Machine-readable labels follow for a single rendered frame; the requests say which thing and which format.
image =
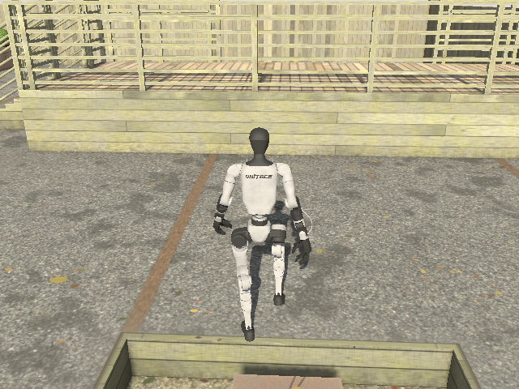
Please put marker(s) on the robot head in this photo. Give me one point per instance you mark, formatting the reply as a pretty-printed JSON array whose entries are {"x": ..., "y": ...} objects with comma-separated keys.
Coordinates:
[{"x": 259, "y": 138}]

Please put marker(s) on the robot left forearm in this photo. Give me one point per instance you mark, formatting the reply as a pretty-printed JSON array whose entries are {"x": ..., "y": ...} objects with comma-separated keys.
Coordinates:
[{"x": 220, "y": 211}]

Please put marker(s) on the robot left upper arm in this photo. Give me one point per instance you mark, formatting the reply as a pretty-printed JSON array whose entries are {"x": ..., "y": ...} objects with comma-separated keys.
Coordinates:
[{"x": 233, "y": 171}]

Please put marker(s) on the robot right upper arm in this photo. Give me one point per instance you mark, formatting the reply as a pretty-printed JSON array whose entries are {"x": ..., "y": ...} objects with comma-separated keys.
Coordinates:
[{"x": 288, "y": 183}]

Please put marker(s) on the robot torso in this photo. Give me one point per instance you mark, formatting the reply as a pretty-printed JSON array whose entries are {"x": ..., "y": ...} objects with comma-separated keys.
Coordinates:
[{"x": 259, "y": 195}]

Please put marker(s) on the robot right forearm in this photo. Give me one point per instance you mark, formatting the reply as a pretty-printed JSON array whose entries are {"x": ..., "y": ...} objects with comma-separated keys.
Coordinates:
[{"x": 299, "y": 222}]

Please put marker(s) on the right robot hand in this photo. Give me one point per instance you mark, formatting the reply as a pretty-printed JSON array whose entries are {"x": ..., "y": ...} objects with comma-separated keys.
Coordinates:
[{"x": 306, "y": 249}]

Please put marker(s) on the left robot hand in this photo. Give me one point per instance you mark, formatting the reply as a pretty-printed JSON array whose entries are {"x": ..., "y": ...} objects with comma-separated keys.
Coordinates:
[{"x": 225, "y": 223}]

